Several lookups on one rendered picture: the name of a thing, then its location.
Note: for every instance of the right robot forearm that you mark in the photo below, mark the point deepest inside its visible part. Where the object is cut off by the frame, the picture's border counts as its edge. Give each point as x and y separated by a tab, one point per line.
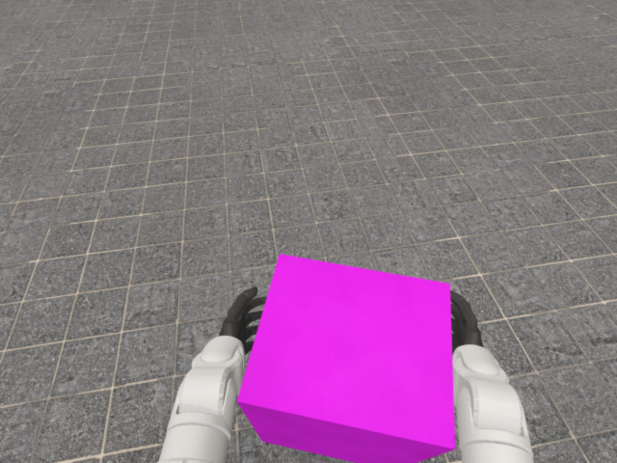
491	422

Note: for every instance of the carton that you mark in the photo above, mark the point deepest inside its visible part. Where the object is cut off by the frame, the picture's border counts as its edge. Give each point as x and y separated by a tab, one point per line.
352	363

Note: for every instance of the left robot forearm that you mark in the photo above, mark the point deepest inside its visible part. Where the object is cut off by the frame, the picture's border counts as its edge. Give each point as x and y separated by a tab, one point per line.
201	421

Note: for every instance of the left robot hand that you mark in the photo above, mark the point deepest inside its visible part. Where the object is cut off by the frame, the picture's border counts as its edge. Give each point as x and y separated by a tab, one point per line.
235	325

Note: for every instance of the right robot hand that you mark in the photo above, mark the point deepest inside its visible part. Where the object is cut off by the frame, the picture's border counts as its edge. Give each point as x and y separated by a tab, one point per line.
464	325

